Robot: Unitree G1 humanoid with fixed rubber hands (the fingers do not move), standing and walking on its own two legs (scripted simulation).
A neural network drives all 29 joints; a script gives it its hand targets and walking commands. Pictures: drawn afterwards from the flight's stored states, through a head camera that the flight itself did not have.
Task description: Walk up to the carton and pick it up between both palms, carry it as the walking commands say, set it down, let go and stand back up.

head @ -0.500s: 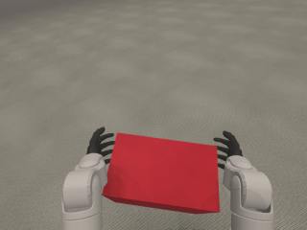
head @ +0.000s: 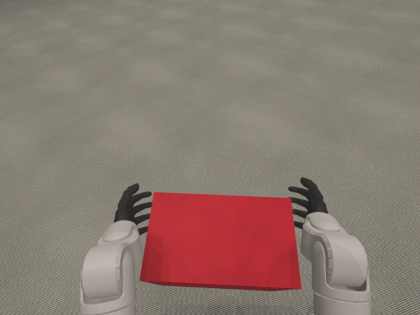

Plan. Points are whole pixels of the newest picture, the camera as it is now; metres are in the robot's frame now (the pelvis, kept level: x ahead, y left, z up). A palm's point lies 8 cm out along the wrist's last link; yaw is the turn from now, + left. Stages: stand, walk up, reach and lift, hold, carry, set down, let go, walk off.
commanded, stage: carry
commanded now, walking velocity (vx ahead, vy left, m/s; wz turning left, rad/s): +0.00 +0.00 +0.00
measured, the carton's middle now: (219, 246) +0.26 +0.00 +0.00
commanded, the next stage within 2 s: none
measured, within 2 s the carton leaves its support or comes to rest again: neither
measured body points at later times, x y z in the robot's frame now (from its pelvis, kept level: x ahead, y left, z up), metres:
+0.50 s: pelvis -0.06 -0.11 -0.01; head -0.05 -0.14 +0.44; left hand +0.21 +0.04 +0.10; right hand +0.22 -0.28 +0.08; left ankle -0.07 +0.07 -0.73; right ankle -0.04 -0.21 -0.73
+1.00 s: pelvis -0.09 -0.13 +0.00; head -0.09 -0.15 +0.45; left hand +0.19 +0.03 +0.10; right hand +0.20 -0.30 +0.09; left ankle -0.08 +0.05 -0.73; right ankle -0.04 -0.21 -0.73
